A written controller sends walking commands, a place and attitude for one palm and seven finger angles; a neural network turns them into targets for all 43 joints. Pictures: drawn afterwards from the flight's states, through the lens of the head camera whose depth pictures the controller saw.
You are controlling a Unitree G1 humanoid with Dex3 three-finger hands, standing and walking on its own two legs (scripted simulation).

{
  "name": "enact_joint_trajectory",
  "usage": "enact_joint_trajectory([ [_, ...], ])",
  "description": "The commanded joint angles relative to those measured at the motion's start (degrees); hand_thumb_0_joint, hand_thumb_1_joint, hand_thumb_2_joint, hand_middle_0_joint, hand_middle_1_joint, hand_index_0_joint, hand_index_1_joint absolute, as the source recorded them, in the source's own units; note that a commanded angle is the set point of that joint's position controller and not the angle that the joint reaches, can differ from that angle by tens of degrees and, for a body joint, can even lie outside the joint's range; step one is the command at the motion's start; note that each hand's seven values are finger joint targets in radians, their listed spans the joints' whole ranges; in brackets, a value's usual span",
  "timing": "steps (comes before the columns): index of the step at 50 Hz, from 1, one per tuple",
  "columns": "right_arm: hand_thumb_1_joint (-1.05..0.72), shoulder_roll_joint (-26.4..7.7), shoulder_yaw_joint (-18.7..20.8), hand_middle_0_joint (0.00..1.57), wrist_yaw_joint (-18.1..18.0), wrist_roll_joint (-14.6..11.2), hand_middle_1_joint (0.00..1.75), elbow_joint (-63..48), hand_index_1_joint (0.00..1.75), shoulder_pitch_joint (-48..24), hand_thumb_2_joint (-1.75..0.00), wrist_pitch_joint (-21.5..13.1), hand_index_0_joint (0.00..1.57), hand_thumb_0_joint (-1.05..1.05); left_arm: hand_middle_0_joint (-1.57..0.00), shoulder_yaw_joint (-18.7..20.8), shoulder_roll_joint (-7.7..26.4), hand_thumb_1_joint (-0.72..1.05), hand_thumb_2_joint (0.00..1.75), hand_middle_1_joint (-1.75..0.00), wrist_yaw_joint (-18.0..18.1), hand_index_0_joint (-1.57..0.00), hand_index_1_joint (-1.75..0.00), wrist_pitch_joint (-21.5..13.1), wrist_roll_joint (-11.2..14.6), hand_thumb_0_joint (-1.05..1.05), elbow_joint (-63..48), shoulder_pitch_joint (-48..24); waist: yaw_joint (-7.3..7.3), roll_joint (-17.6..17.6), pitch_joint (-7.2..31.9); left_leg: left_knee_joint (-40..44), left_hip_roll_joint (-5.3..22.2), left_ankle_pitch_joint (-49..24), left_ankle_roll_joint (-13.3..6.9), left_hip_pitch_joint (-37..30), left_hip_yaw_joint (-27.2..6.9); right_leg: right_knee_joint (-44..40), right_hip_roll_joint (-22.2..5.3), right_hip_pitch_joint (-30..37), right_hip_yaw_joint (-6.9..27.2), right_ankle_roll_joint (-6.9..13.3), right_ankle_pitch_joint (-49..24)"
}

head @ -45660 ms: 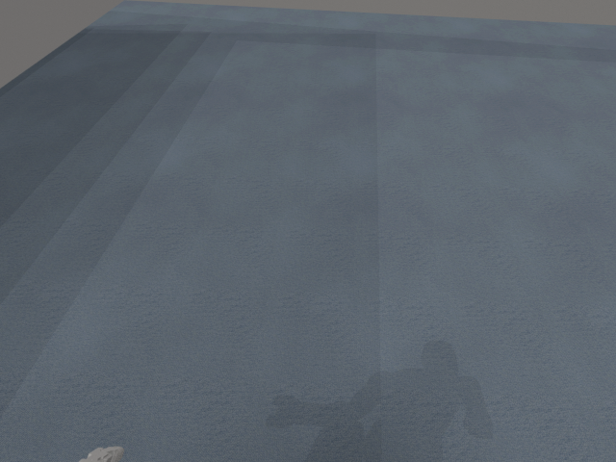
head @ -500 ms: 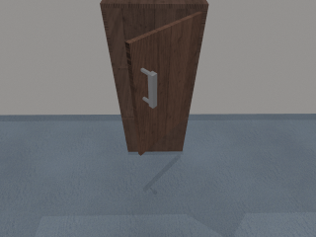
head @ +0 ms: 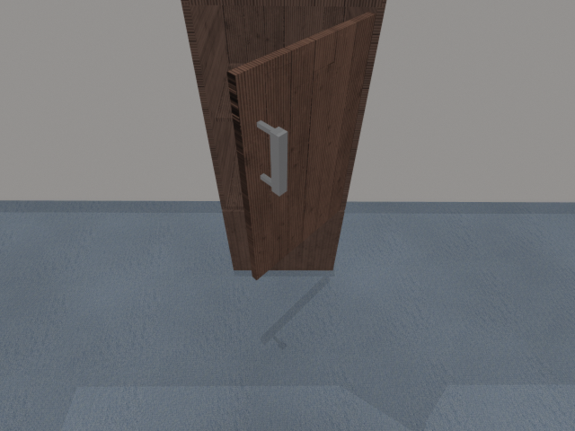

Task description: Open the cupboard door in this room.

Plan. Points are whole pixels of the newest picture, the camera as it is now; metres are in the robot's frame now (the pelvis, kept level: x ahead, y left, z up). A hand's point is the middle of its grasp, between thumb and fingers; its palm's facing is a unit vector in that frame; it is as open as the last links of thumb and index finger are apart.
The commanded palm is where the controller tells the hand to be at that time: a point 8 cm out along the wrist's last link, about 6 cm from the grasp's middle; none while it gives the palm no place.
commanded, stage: look to check the result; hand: left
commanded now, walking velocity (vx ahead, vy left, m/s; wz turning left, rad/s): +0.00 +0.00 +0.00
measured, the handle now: (271, 158) +0.57 +0.07 +0.05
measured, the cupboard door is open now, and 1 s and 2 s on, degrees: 46 46 46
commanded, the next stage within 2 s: walk to a spot facing it in 0.26 s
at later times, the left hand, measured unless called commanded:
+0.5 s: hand out of the picture +0.02 +0.18 -0.17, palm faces +0.02 -0.98 -0.22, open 7.3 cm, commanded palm none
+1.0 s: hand out of the picture +0.08 +0.16 -0.17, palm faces -0.20 -0.93 -0.29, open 7.3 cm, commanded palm none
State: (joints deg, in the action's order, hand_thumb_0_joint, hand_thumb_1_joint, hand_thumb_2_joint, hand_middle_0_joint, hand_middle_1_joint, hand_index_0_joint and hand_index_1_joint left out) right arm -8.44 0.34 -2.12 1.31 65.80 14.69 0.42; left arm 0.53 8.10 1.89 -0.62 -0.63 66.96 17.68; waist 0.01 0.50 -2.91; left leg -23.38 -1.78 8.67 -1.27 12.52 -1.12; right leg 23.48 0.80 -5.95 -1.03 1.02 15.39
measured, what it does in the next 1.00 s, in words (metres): lifts its left foot, turning right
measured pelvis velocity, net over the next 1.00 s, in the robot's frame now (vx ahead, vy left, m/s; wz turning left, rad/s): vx -0.02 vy -0.04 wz -0.29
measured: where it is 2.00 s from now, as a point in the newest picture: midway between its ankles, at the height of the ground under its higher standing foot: outside the picture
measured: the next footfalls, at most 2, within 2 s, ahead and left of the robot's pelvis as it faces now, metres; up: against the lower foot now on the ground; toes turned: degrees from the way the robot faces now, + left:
left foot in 1.28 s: +0.10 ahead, +0.09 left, +0.00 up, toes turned -27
right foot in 1.56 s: -0.04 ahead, -0.16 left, +0.00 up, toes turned -39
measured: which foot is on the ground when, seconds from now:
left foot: down 0.00-0.86, up 0.88-1.00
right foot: down 0.00-1.00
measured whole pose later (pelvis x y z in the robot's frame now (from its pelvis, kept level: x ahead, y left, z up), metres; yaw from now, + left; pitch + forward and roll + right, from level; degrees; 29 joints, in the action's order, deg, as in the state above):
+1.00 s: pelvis -0.02 -0.04 -0.01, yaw -17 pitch -1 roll +2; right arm -13.3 4.5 -1.8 1.3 56.5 8.7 3.3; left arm 4.6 11.3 0.6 1.5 -1.7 56.2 12.8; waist -1.4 1.6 -6.0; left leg -59.3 2.7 25.4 2.3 26.2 2.2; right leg 33.4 2.2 -15.3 2.1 3.2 17.2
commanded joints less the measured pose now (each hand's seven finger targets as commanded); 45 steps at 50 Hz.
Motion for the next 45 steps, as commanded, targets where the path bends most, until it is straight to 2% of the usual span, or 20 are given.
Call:
enact_joint_trajectory([
  [1, -0.9, -6.1, 0.6, 0.2, -0.1, -0.2, 0.3, -1.2, 0.3, 2.5, -0.9, -0.6, 0.2, 0.0, -0.2, 0.9, 6.5, 0.9, 0.9, -0.3, 0.3, -0.2, -0.3, -0.4, 0.2, 0.0, -1.5, 3.0, 0.44, 0.1, -2.4, 4.2, 6.2, -2.2, -0.9, -2.4, -5.7, -6.3, -5.9, -6.0, 4.8, 1.7, -2.3],
  [8, -0.9, -7.0, 0.8, 0.2, -0.1, -0.3, 0.3, -1.5, 0.3, 1.3, -0.9, -0.7, 0.2, 0.0, -0.2, 1.1, 7.3, 0.9, 0.9, -0.3, 0.2, -0.2, -0.3, -0.4, 0.1, 0.0, -1.6, 2.1, 0.38, -0.6, -2.4, 4.6, 6.3, -1.9, -0.9, -2.6, -5.9, -6.6, -6.0, -5.8, 4.7, 1.6, -2.2],
  [14, -0.9, -7.8, 0.8, 0.2, -0.1, -0.3, 0.3, -1.6, 0.3, 0.7, -0.9, -1.1, 0.2, 0.0, -0.2, 1.2, 8.1, 0.9, 0.9, -0.3, 0.2, -0.2, -0.3, -0.7, 0.2, 0.0, -2.1, 1.1, 0.27, -0.7, -0.3, 4.3, 6.6, -5.6, -0.9, -3.8, -5.6, -6.5, -6.2, -3.9, 4.9, 1.6, -5.4],
  [19, -0.9, -8.3, 0.8, 0.2, -0.1, -0.3, 0.3, -1.5, 0.3, 0.0, -0.9, -1.1, 0.2, 0.0, -0.2, 1.3, 8.8, 0.9, 0.9, -0.3, 0.2, -0.2, -0.3, -0.8, 0.2, 0.0, -2.3, 0.3, 0.24, -0.7, -1.3, 4.5, 6.5, -6.0, -0.8, -3.7, -5.5, -7.2, -6.4, -3.9, 5.0, 1.6, -5.8],
  [22, -0.9, -6.5, 0.9, 0.2, -0.4, -0.3, 0.3, -1.5, 0.3, 1.3, -0.9, -0.4, 0.2, 0.0, -0.2, 1.6, 7.3, 0.9, 0.9, -0.3, 0.3, -0.2, -0.3, 0.1, 0.2, 0.0, -2.7, 1.4, 0.2, -0.9, -0.5, 1.5, 7.2, -7.0, -0.4, -4.8, -3.3, -5.5, -6.4, -5.3, 6.2, 1.6, -10.1],
  [27, -0.9, -8.5, 2.9, 0.2, -0.8, -0.2, 0.3, -4.4, 0.3, 0.4, -0.9, 0.6, 0.2, 0.0, -0.2, 3.7, 9.8, 0.9, 0.9, -0.3, -0.4, -0.2, -0.3, 1.6, -0.2, 0.0, -5.8, -0.4, 0.41, -2.5, -0.9, -2.8, 8.1, -0.7, 0.1, -1.6, -0.2, -2.0, -6.7, -8.2, 10.1, 2.8, -10.9],
  [29, -0.9, -8.8, 3.4, 0.2, -0.9, -0.1, 0.3, -5.7, 0.3, 0.2, -0.9, 0.6, 0.2, 0.0, -0.2, 4.3, 10.4, 0.9, 0.9, -0.3, -0.7, -0.2, -0.3, 2.0, -0.3, 0.0, -7.4, -1.6, 0.62, -2.3, -0.8, -2.9, 8.7, 1.0, -0.1, -1.2, -0.3, -0.5, -6.2, -9.6, 11.0, 3.0, -10.2],
  [31, -0.9, -9.6, 3.9, 0.2, -1.0, -0.1, 0.3, -6.8, 0.3, 0.0, -0.9, 0.4, 0.2, 0.0, -0.2, 4.7, 10.1, 0.9, 0.9, -0.3, -1.0, -0.2, -0.3, 2.2, -0.4, 0.0, -8.7, -2.2, 0.7, 1.1, -0.1, -1.6, 10.7, 1.4, -1.0, -2.4, -2.1, 2.5, -4.3, -11.9, 10.8, 2.6, -10.0],
  [33, -0.9, -11.3, 4.4, 0.2, -1.2, 0.1, 0.3, -7.8, 0.3, 0.6, -0.9, 0.3, 0.2, 0.0, -0.2, 4.8, 9.2, 0.9, 0.9, -0.3, -1.3, -0.2, -0.3, 2.5, -0.4, 0.0, -9.8, -2.4, 0.63, 5.5, 0.6, 2.4, 15.5, 4.6, -3.6, -3.3, -7.0, 8.9, -1.0, -14.8, 8.1, 1.5, -5.1],
  [34, -0.9, -12.6, 4.8, 0.2, -1.3, 0.2, 0.3, -8.3, 0.3, 0.8, -0.9, 0.2, 0.2, 0.0, -0.2, 4.8, 8.5, 0.9, 0.9, -0.3, -1.6, -0.2, -0.3, 2.7, -0.5, 0.0, -10.4, -2.4, 0.54, 9.1, 1.0, 5.9, 19.4, 5.9, -5.9, -2.8, -10.6, 15.4, 0.7, -16.0, 5.6, 1.0, 1.3],
  [35, -0.9, -13.1, 5.0, 0.2, -1.3, 0.3, 0.3, -8.7, 0.3, 1.0, -0.9, -0.1, 0.2, 0.0, -0.2, 4.9, 8.1, 0.9, 0.9, -0.3, -1.8, -0.2, -0.3, 2.9, -0.5, 0.0, -11.1, -3.0, 0.62, 12.2, 1.6, 8.9, 23.1, 4.3, -8.6, -2.6, -12.8, 23.9, 0.7, -17.6, 2.9, 0.2, 11.3],
  [36, -0.9, -13.3, 4.9, 0.2, -1.2, 0.5, 0.3, -9.4, 0.3, 1.1, -0.9, -0.3, 0.2, 0.0, -0.2, 5.1, 8.0, 0.9, 0.9, -0.3, -2.0, -0.2, -0.3, 3.2, -0.6, 0.0, -11.9, -3.7, 0.62, 11.4, 1.9, 9.8, 24.7, 3.1, -10.1, -2.1, -12.7, 29.2, -0.7, -18.3, 2.7, 0.0, 15.7],
  [37, -0.9, -13.1, 4.8, 0.2, -1.2, 0.5, 0.3, -10.0, 0.3, -0.4, -0.9, -0.4, 0.2, 0.0, -0.2, 5.1, 7.4, 0.9, 0.9, -0.3, -2.3, -0.2, -0.3, 3.1, -0.6, 0.0, -12.1, -3.5, -0.33, 9.1, 2.6, 8.6, 25.2, 2.1, -10.2, -2.1, -10.7, 29.6, -2.2, -17.8, 3.2, 0.1, 15.8],
  [38, -0.9, -13.1, 4.9, 0.2, -1.1, 0.8, 0.3, -10.7, 0.3, -1.5, -0.9, -0.5, 0.2, 0.0, -0.2, 5.1, 6.9, 0.9, 0.9, -0.3, -2.5, -0.2, -0.3, 3.0, -0.6, 0.0, -12.3, -3.6, -0.73, 7.2, 3.0, 7.1, 24.2, -1.1, -9.2, -0.6, -7.9, 26.7, -2.6, -16.0, 2.7, 0.1, 14.8],
  [40, -0.9, -13.6, 5.0, 0.2, -0.9, 0.8, 0.3, -11.3, 0.3, -2.9, -0.9, -0.2, 0.2, 0.0, -0.2, 5.0, 6.6, 0.9, 0.9, -0.3, -2.7, -0.2, -0.3, 2.7, -0.5, 0.0, -12.0, -0.7, -2.05, 5.7, 3.6, 1.8, 21.4, -4.9, -6.3, 1.1, -1.1, 18.0, -1.8, -10.0, -0.2, -0.3, 9.8],
  [41, -0.9, -13.6, 5.1, 0.2, -0.8, 0.5, 0.3, -11.6, 0.3, -3.5, -0.9, 0.0, 0.2, 0.0, -0.2, 5.2, 7.0, 0.9, 0.9, -0.3, -2.7, -0.2, -0.3, 2.6, -0.6, 0.0, -11.4, 1.3, -2.95, 4.6, 3.3, -2.3, 19.3, -2.9, -4.3, 3.5, 1.9, 11.1, -1.3, -6.2, -1.1, -0.4, 4.0],
  [42, -0.9, -12.4, 5.0, 0.2, -0.5, 0.0, 0.3, -12.5, 0.3, -4.2, -0.9, 0.5, 0.2, 0.0, -0.2, 5.6, 9.5, 0.9, 0.9, -0.3, -2.4, -0.2, -0.3, 2.2, -0.8, 0.0, -11.1, 3.5, -3.99, -3.3, 2.2, -9.7, 14.7, 4.1, -0.9, 8.0, 5.3, 1.0, -3.4, -2.8, 3.6, 0.5, -3.6],
  [43, -0.9, -8.2, 4.7, 0.2, 0.0, -0.5, 0.3, -14.3, 0.3, -4.4, -0.9, 0.8, 0.2, 0.0, -0.2, 6.8, 16.3, 0.9, 0.9, -0.3, -1.5, -0.2, -0.3, 1.7, -1.6, 0.0, -11.8, 2.8, -3.45, -20.4, 0.4, -23.8, 5.7, 20.0, 3.7, 18.7, 11.7, -8.5, -18.0, -1.4, 26.1, 6.2, -7.6],
  [44, -0.9, -9.5, 4.6, 0.2, 0.4, -0.3, 0.3, -15.5, 0.3, -8.1, -0.9, 1.1, 0.2, 0.0, -0.2, 7.0, 18.5, 0.9, 0.9, -0.3, -1.3, -0.2, -0.3, 1.9, -0.8, 0.0, -12.3, 3.5, -5.84, -15.3, -0.7, -34.3, 4.3, 26.6, 3.5, 19.6, 5.5, -9.4, -22.4, -5.2, 30.1, 11.5, -9.6],
  [45, -0.9, -9.2, 4.9, 0.2, 0.4, -0.4, 0.3, -15.2, 0.3, -9.3, -0.9, 1.4, 0.2, 0.0, -0.2, 7.0, 17.0, 0.9, 0.9, -0.3, -0.9, -0.2, -0.3, 1.9, -0.9, 0.0, -12.8, 1.0, -3.8, -11.9, -1.4, -39.3, 4.7, 22.6, 3.2, 21.5, 1.5, -7.9, -18.6, -5.7, 29.5, 11.9, -9.8],
])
